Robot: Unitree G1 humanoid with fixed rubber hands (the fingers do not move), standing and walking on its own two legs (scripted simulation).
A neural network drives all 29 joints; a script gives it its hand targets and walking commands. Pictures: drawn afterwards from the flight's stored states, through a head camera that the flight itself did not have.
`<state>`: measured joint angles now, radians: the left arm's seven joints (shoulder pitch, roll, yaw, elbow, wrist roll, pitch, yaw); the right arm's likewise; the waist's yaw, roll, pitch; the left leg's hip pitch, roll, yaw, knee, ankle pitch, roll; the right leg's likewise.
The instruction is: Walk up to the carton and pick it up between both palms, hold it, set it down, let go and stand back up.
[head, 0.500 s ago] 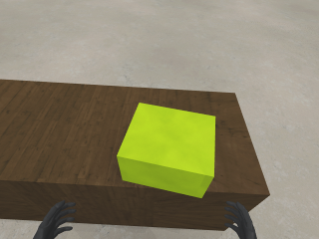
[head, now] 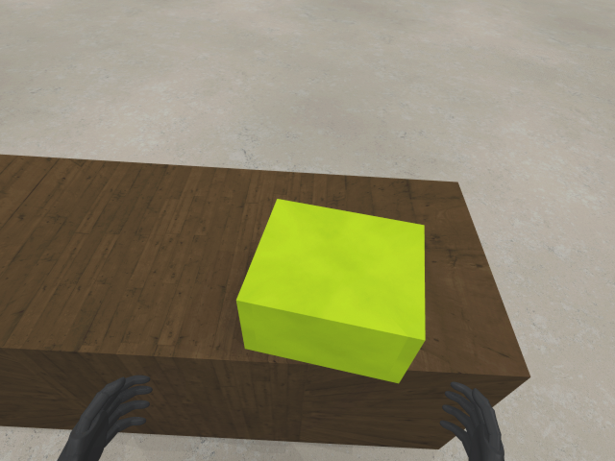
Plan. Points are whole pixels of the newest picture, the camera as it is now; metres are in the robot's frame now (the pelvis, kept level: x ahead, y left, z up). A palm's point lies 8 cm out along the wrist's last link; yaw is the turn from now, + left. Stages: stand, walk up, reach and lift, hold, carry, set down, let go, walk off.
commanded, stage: reach and lift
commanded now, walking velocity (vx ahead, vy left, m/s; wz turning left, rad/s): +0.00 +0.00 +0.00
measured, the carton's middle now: (335, 286) +0.45 -0.04 -0.12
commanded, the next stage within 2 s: none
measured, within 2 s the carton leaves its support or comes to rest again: neither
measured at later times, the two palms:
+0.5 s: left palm (100, 383) +0.23 +0.28 -0.02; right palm (477, 416) +0.20 -0.21 -0.04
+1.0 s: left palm (141, 307) +0.33 +0.25 +0.00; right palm (492, 376) +0.25 -0.24 -0.02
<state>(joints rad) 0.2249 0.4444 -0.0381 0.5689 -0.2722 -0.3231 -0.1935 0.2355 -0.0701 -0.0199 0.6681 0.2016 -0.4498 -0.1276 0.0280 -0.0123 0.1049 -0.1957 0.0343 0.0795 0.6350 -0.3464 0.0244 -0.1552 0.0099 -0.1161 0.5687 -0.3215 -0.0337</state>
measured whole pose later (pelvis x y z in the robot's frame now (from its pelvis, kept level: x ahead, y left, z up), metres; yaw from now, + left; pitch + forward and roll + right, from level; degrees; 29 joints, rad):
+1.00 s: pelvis -0.02 +0.03 -0.01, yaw -1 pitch +5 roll -3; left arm -0.40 0.45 -0.24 1.00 -0.42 -0.33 -0.12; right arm -0.25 -0.25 0.00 0.87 0.37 -0.29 -0.08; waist -0.09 0.05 -0.06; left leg -0.50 0.03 0.10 0.77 -0.37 0.07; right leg -0.46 -0.01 -0.10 0.69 -0.32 0.00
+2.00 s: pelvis -0.02 +0.01 -0.04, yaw +0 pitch +25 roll -2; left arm -1.00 0.51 -0.27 1.39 -0.46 -0.25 -0.12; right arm -0.78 -0.32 0.09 1.10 0.48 -0.19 -0.08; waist -0.14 0.05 -0.27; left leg -0.99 0.03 0.07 0.90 -0.35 0.04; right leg -0.95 -0.02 -0.13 0.85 -0.34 -0.03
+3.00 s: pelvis -0.04 +0.01 -0.11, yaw -2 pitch +38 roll -3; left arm -1.03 0.42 -0.18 1.44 -0.33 -0.42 -0.08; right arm -0.87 -0.25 -0.04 1.26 0.35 -0.41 -0.09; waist -0.10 0.07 -0.33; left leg -1.45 0.05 0.07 1.22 -0.44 0.06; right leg -1.41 -0.03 -0.12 1.17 -0.43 -0.03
